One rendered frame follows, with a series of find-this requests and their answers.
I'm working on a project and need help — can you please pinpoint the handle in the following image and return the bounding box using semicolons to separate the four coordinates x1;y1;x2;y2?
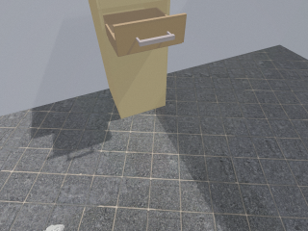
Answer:
136;31;175;47

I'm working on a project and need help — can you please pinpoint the drawer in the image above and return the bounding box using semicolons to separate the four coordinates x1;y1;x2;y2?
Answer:
103;7;187;57

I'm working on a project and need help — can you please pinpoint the cabinet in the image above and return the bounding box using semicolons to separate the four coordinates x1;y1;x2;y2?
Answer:
88;0;170;119

